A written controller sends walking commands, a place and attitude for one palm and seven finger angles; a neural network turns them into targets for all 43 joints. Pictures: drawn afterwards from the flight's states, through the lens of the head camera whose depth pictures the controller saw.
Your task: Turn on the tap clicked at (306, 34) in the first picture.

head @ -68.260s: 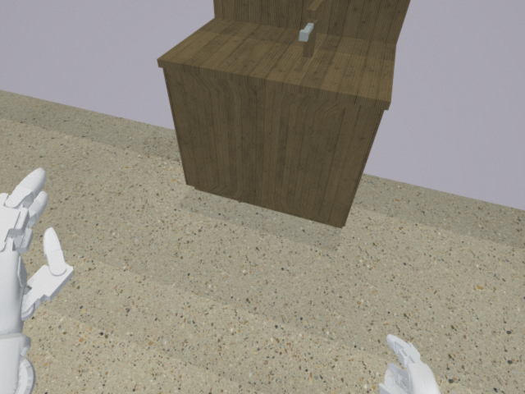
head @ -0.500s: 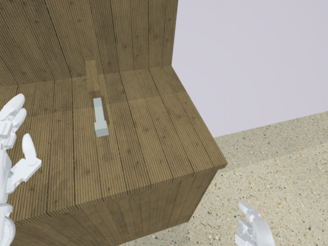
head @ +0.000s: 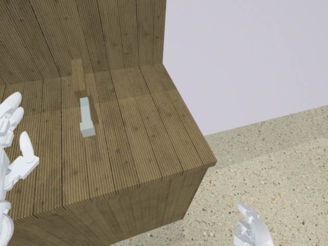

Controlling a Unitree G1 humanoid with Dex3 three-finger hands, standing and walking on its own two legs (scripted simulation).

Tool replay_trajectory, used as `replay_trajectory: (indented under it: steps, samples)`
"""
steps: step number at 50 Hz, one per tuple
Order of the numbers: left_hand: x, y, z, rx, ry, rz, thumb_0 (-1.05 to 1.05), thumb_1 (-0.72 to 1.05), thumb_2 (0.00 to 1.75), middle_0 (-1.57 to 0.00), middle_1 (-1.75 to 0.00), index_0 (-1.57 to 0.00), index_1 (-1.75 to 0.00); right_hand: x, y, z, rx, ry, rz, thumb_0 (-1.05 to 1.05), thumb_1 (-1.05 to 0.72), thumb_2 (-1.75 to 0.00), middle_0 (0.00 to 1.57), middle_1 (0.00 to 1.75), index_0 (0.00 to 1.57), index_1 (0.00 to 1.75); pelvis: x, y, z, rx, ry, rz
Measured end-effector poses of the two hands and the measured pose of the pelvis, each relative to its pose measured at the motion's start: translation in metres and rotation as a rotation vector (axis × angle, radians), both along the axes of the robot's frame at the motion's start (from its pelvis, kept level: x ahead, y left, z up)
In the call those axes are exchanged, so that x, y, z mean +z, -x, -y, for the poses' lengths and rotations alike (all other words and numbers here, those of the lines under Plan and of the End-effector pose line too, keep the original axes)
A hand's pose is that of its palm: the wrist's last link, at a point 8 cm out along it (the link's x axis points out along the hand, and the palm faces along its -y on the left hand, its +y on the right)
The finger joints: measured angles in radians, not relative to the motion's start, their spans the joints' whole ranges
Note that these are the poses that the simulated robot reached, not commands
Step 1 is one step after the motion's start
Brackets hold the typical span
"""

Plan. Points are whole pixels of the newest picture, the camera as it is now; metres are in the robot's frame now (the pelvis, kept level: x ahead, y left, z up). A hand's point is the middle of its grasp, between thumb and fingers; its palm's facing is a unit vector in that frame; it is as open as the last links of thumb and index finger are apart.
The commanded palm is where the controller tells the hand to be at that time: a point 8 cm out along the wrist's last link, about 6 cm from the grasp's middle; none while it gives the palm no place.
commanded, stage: shuffle to correct the standing spot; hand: left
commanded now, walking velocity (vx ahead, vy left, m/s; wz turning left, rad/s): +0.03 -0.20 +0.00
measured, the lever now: (87, 128) +0.35 +0.22 +0.08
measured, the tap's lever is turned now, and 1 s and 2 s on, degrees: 0 0 0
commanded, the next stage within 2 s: none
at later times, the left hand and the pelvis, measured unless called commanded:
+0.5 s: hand (76, 155) +0.24 +0.19 +0.16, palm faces +0.33 -0.86 -0.39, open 7.4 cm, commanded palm +0.17 +0.23 +0.17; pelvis +0.02 -0.05 -0.01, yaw +0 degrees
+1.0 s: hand (74, 161) +0.23 +0.19 +0.16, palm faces +0.33 -0.86 -0.39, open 7.4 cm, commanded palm +0.17 +0.23 +0.17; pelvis +0.01 -0.06 -0.01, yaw +0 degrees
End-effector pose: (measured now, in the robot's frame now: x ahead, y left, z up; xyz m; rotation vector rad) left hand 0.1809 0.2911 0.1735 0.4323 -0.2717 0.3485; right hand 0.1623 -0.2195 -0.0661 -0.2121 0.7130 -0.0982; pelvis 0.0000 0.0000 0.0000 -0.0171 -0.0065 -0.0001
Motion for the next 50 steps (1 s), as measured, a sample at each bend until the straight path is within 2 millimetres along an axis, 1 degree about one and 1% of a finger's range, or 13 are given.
replay_trajectory:
  steps: [6,12,22,28,33,38,44,50]
  samples:
    - [-0.002,-0.010,0.016,-0.016,0.004,-0.024,0.02,0.89,0.90,-0.21,-0.30,-0.21,-0.31,-0.003,-0.006,0.010,-0.003,-0.018,-0.007,0.01,-0.90,-0.90,0.20,0.30,0.20,0.30,-0.001,-0.005,0.011,-0.002,-0.002,-0.009]
    - [-0.004,-0.015,0.032,-0.029,-0.005,-0.055,0.02,0.89,0.90,-0.21,-0.30,-0.21,-0.31,-0.006,-0.013,0.028,-0.012,-0.017,-0.015,0.01,-0.90,-0.90,0.21,0.30,0.20,0.30,-0.003,-0.011,0.027,-0.002,0.002,-0.016]
    - [0.000,-0.018,0.059,-0.041,-0.013,-0.041,0.02,0.89,0.90,-0.21,-0.30,-0.21,-0.31,-0.010,-0.019,0.066,-0.045,0.012,-0.010,0.01,-0.91,-0.90,0.20,0.30,0.20,0.30,-0.009,-0.016,0.050,0.002,0.002,-0.015]
    - [0.000,-0.015,0.066,-0.041,-0.012,-0.032,0.02,0.89,0.90,-0.21,-0.30,-0.21,-0.31,-0.012,-0.016,0.079,-0.066,0.017,-0.011,0.01,-0.91,-0.90,0.20,0.30,0.20,0.30,-0.012,-0.016,0.058,0.009,0.001,-0.009]
    - [-0.005,-0.010,0.066,-0.029,0.005,-0.045,0.02,0.89,0.90,-0.21,-0.30,-0.21,-0.31,-0.014,-0.009,0.080,-0.069,0.021,-0.033,0.01,-0.91,-0.90,0.20,0.30,0.20,0.30,-0.012,-0.015,0.060,0.010,0.000,-0.007]
    - [-0.006,-0.007,0.063,-0.018,0.016,-0.041,0.02,0.89,0.90,-0.21,-0.30,-0.21,-0.31,-0.014,-0.004,0.074,-0.055,0.023,-0.054,0.01,-0.91,-0.90,0.20,0.30,0.20,0.30,-0.011,-0.014,0.060,0.009,-0.002,-0.006]
    - [0.000,-0.008,0.063,-0.024,-0.010,-0.033,0.02,0.89,0.90,-0.21,-0.30,-0.21,-0.31,-0.016,-0.005,0.064,-0.037,0.000,-0.049,0.01,-0.91,-0.90,0.20,0.30,0.20,0.30,-0.009,-0.010,0.058,0.008,0.003,-0.005]
    - [-0.001,-0.007,0.062,-0.037,-0.011,-0.052,0.02,0.89,0.90,-0.21,-0.30,-0.21,-0.31,-0.015,-0.006,0.059,-0.037,-0.018,-0.034,0.01,-0.91,-0.90,0.20,0.30,0.20,0.30,-0.010,-0.009,0.055,0.008,0.004,-0.008]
